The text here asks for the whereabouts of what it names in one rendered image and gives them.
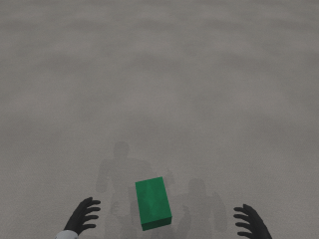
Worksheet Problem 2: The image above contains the right robot hand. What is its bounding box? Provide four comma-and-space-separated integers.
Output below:
233, 204, 272, 239

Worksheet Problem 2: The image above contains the carton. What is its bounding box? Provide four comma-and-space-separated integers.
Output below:
135, 176, 172, 231

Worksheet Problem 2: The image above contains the left robot hand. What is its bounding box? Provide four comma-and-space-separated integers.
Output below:
64, 197, 101, 236

